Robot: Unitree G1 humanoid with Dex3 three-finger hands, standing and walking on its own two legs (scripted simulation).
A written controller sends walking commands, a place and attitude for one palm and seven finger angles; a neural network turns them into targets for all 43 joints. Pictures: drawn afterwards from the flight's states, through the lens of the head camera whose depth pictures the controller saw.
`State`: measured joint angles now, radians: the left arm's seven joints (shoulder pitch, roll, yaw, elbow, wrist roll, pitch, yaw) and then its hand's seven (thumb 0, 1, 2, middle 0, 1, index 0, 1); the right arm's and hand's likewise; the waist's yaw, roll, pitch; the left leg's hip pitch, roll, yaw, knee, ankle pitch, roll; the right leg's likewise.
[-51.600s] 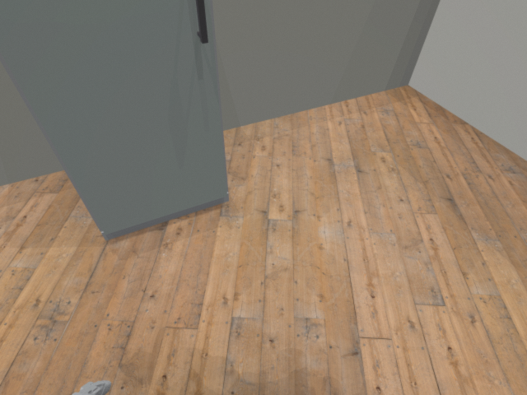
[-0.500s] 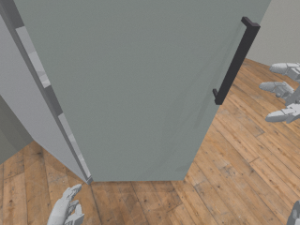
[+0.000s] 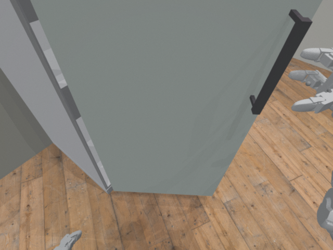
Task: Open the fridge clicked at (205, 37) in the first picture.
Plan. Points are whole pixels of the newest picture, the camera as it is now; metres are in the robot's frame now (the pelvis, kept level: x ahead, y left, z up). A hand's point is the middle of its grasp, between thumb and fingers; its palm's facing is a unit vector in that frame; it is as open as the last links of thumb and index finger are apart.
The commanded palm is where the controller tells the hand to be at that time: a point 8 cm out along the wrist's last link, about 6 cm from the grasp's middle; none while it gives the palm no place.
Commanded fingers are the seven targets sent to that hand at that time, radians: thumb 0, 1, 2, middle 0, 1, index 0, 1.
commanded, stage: move the hooked fingers beside the handle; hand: right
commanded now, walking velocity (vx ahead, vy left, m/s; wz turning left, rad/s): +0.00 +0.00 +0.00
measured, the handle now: (272, 69) +0.49 -0.18 +0.21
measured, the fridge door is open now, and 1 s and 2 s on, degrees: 54 54 54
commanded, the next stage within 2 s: none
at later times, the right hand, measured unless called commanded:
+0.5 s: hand (311, 87) +0.44 -0.25 +0.21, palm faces -0.05 +1.00 -0.02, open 14.0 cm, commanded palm +0.41 -0.29 +0.21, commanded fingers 0.00 0.50 -0.30 0.30 1.20 0.30 1.20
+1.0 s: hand (306, 90) +0.43 -0.24 +0.20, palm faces -0.04 +1.00 -0.02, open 14.0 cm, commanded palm +0.41 -0.29 +0.21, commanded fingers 0.00 0.50 -0.30 0.30 1.20 0.30 1.20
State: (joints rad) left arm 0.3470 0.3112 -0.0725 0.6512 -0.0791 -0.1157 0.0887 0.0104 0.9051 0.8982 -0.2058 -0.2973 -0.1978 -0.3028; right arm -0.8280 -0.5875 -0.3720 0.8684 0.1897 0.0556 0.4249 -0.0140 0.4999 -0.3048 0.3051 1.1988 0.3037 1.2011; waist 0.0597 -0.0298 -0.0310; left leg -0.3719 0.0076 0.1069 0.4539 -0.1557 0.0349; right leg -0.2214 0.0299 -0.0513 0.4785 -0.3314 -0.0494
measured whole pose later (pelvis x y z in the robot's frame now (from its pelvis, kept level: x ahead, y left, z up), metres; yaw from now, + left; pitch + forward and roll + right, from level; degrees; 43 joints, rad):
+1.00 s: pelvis +0.01 -0.01 +0.00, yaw +0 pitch +4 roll +1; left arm 0.33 0.30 -0.07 0.63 -0.08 -0.07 0.08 0.01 0.91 0.90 -0.21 -0.30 -0.20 -0.30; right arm -0.70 -0.51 -0.36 0.69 0.21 0.10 0.40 -0.01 0.50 -0.30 0.30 1.20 0.30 1.20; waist 0.03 -0.04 -0.05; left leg -0.33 0.01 0.11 0.44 -0.17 0.02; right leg -0.18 0.03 -0.05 0.45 -0.34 -0.05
